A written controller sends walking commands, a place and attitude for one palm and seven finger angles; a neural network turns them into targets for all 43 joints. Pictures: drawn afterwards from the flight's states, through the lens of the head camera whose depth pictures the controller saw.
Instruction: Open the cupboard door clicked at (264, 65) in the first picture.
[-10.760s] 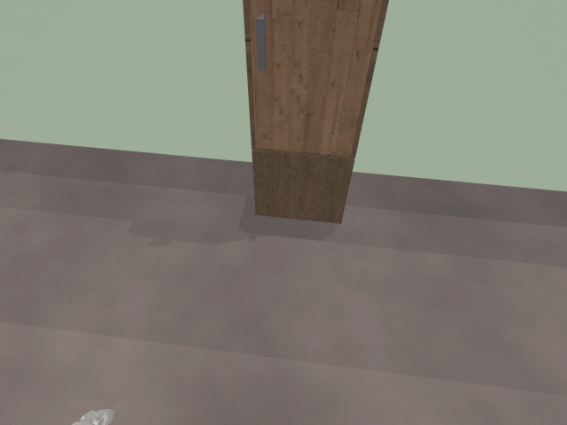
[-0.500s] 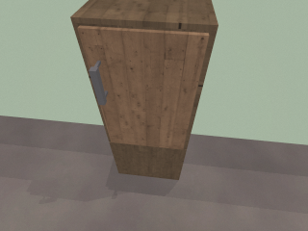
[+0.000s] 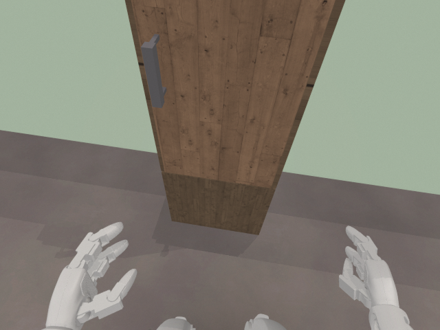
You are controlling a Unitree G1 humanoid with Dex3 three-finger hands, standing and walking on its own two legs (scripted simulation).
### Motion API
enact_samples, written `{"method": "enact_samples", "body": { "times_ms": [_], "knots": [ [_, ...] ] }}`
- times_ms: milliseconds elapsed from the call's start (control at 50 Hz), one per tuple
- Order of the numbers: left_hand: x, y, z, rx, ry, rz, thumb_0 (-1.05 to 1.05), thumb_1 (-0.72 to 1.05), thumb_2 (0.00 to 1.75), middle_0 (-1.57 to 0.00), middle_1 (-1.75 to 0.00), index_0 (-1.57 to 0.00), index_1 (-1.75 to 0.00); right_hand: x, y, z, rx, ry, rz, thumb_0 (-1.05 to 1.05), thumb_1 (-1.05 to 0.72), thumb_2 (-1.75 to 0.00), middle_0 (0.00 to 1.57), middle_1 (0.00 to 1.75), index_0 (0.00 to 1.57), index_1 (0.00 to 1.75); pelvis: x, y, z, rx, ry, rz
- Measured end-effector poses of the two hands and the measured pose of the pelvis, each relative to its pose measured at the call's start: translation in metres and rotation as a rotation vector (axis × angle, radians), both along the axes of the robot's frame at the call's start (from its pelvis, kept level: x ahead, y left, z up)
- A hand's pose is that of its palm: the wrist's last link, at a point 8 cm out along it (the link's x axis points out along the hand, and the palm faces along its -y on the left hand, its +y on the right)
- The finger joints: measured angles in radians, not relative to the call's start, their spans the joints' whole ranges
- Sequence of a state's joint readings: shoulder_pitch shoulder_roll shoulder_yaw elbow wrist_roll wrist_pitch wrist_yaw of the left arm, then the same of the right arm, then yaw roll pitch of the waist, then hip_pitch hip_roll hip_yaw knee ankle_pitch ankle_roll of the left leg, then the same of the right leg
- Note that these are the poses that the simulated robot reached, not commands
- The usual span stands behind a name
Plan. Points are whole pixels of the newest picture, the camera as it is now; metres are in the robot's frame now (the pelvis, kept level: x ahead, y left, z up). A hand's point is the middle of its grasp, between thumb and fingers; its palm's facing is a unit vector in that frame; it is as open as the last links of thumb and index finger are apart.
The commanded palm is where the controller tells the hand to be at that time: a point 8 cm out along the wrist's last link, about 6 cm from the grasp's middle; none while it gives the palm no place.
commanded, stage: raise the hand with hooked fingers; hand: left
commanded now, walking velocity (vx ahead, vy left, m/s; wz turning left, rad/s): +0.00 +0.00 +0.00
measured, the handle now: (156, 72) +0.60 +0.21 +0.13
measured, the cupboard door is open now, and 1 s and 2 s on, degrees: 0 0 0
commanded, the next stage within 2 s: move the hooked fingers beside the handle in 1.58 s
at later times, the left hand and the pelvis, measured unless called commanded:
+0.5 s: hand (81, 214) +0.26 +0.25 +0.09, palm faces +0.03 -0.99 -0.11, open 12.2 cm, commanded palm +0.23 +0.30 +0.10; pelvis +0.02 +0.03 +0.02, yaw +0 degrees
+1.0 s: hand (54, 163) +0.31 +0.30 +0.15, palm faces +0.02 -1.00 -0.07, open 14.0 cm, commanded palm +0.29 +0.34 +0.15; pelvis +0.03 +0.03 +0.04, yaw +0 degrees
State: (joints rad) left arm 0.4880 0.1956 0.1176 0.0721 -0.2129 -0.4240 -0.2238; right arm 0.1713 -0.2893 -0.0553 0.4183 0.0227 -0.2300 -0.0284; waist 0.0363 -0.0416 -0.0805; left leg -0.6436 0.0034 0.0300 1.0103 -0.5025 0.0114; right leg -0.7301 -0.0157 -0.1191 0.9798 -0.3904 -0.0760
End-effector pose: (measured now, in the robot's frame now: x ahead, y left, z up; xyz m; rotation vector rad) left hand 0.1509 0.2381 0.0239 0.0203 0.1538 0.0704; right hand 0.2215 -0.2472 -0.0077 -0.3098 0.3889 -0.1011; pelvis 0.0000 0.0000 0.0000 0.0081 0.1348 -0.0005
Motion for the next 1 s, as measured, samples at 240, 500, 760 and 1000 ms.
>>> {"method": "enact_samples", "body": {
  "times_ms": [240,500,760,1000],
  "knots": [
    [0.077,0.012,0.049,0.060,-0.121,-0.232,0.00,0.21,0.61,-0.24,-0.74,-0.25,-0.74,-0.062,0.069,-0.065,0.165,0.254,-0.005,0.01,-0.90,-0.90,0.21,0.31,0.20,0.30,-0.001,0.020,0.003,-0.033,0.009,0.011],
    [0.086,0.064,0.076,0.090,-0.156,-0.047,0.00,-0.09,0.48,-0.27,-0.93,-0.27,-0.94,-0.072,0.031,-0.040,0.032,0.279,-0.081,0.01,-0.90,-0.90,0.21,0.30,0.20,0.30,0.018,0.033,0.021,-0.034,-0.006,0.001],
    [0.120,0.092,0.107,0.070,-0.177,-0.048,-0.01,-0.39,0.35,-0.29,-1.12,-0.29,-1.13,-0.021,0.045,-0.011,0.040,0.154,-0.038,0.01,-0.90,-0.90,0.21,0.30,0.20,0.30,0.032,0.033,0.035,-0.039,-0.054,0.007],
    [0.141,0.111,0.126,0.050,-0.124,-0.057,-0.02,-0.49,0.30,-0.30,-1.19,-0.30,-1.20,-0.026,0.050,-0.018,0.068,0.227,-0.023,0.01,-0.90,-0.90,0.21,0.31,0.20,0.30,0.034,0.028,0.043,-0.032,-0.074,0.003]
  ]
}}
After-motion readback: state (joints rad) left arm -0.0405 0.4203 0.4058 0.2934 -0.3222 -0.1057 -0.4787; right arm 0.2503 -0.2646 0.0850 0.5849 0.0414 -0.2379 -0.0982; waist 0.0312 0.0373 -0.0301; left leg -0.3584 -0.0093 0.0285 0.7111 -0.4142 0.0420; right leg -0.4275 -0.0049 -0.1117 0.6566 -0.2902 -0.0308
